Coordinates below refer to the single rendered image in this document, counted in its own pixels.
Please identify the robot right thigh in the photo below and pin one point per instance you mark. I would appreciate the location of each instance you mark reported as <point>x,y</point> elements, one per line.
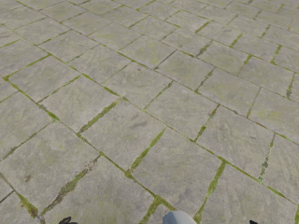
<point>177,217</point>

